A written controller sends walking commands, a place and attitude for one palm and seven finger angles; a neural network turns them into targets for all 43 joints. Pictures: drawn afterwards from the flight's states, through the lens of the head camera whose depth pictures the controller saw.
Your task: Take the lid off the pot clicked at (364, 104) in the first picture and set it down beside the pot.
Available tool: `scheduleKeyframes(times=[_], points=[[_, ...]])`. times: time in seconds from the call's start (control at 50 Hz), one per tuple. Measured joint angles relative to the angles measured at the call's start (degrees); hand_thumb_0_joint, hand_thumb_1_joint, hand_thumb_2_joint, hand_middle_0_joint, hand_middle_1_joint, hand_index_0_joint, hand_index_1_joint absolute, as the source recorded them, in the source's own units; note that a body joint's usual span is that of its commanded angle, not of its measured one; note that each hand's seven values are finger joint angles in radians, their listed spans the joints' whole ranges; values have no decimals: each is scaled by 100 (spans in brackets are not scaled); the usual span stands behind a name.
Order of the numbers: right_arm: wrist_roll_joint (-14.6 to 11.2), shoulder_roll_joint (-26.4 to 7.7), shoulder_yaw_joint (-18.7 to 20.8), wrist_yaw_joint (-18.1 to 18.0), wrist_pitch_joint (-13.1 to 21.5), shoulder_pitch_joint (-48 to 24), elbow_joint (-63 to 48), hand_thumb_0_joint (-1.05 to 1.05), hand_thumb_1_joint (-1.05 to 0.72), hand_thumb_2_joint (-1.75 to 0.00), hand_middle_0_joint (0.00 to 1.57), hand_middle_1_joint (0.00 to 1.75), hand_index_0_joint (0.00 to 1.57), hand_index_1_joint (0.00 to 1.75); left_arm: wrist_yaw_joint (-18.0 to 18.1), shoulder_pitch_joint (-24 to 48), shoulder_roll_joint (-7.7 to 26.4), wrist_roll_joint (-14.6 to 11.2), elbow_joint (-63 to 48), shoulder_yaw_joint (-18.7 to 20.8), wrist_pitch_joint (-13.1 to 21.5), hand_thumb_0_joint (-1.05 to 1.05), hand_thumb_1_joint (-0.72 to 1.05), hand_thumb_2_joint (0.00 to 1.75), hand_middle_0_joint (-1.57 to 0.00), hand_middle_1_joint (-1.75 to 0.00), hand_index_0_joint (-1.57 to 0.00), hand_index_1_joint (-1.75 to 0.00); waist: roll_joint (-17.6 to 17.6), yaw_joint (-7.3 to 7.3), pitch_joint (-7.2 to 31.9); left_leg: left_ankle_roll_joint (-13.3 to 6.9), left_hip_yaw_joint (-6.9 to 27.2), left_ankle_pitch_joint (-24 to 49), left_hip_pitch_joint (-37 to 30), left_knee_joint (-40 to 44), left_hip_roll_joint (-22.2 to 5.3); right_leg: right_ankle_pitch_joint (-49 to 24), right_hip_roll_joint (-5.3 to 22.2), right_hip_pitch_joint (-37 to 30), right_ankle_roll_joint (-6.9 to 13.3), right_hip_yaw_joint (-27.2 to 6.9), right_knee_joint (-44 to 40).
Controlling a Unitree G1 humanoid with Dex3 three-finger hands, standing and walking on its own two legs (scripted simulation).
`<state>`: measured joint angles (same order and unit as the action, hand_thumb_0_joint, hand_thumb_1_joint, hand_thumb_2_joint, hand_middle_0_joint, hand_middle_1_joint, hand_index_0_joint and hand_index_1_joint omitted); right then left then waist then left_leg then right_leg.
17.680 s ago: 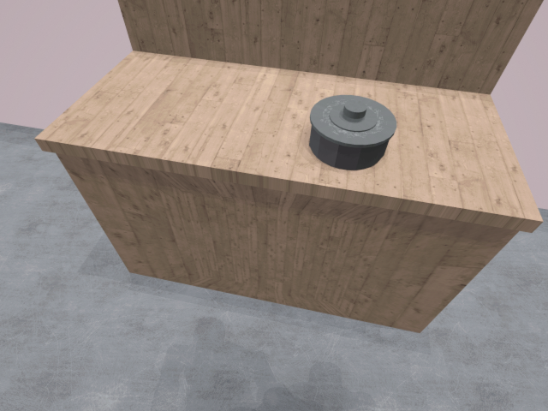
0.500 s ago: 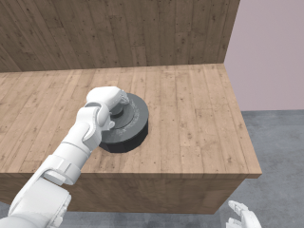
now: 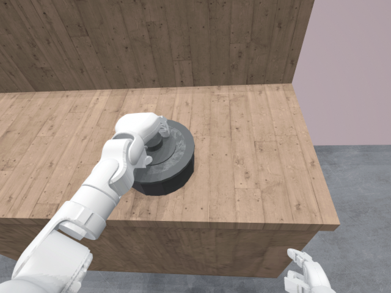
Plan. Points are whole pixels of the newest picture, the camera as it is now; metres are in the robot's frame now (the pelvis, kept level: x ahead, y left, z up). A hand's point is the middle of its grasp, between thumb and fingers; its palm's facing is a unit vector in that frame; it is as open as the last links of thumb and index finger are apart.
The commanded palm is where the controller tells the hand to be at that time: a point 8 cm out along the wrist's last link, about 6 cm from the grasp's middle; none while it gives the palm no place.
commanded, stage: close the fingers and squeeze the knob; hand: left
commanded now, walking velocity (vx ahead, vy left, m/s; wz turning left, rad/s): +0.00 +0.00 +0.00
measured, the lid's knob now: (151, 141) +0.44 +0.13 +0.06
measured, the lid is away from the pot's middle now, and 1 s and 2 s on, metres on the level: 0.00 0.00 0.00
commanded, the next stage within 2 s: lift the lid straight up in 1.18 s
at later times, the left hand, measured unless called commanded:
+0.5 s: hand (148, 144) +0.41 +0.13 +0.08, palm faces -0.31 -0.06 -0.95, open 8.1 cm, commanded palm +0.39 +0.13 +0.14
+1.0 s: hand (146, 145) +0.41 +0.14 +0.08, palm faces -0.29 -0.07 -0.96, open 8.0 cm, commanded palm +0.39 +0.14 +0.14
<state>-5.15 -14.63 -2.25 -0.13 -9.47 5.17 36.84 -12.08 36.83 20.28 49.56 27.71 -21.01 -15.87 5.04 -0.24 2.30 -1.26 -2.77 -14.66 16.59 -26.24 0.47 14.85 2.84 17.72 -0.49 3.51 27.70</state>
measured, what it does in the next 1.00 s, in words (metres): stands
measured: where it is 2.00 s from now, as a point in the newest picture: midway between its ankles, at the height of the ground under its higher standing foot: outside the picture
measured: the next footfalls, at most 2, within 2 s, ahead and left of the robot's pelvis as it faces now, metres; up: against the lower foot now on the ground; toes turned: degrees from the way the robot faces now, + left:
none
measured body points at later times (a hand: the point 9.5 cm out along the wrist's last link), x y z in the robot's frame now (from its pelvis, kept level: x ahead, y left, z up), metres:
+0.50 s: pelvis +0.00 +0.00 +0.00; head +0.03 -0.04 +0.45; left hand +0.42 +0.13 +0.13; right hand +0.15 -0.24 -0.13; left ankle -0.02 +0.11 -0.74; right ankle -0.01 -0.12 -0.74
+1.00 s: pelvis +0.00 +0.00 +0.00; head +0.03 -0.04 +0.45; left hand +0.42 +0.14 +0.13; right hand +0.18 -0.23 -0.12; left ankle -0.02 +0.11 -0.74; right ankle -0.01 -0.12 -0.74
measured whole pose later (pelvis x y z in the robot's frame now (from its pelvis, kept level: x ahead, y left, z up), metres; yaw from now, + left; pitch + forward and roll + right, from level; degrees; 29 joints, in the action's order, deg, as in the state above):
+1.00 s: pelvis +0.00 +0.00 +0.00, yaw +0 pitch +5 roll +0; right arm -5.2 -15.0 -2.0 -0.2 -9.3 5.8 36.8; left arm -11.8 36.9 20.3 49.4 28.6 -20.0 -15.2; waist 5.0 0.2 2.4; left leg -1.3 -3.0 -14.8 16.4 -25.8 0.3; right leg 14.7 2.6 17.6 -0.6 3.2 27.0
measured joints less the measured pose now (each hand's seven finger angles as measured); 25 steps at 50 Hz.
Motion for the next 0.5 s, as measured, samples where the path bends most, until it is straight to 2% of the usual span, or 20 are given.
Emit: scheduleKeyframes(times=[0.26,0.5], points=[[9,-30,23,-26,-13,141,61,1,-91,-90,19,30,20,30,39,99,-31,-11,223,43,21,0,6,111,-66,-79,-67,-79,9,61,-8,6,-21,26,-25,45,-8,-19,-11,-1,9,-24,-17],[15,-68,54,-65,14,248,104,1,-91,-90,19,30,20,30,-23,172,-11,-27,379,123,128,0,10,97,-66,-88,-68,-88,22,93,-9,14,-27,25,-38,85,-23,-20,-29,-9,16,-30,-55]])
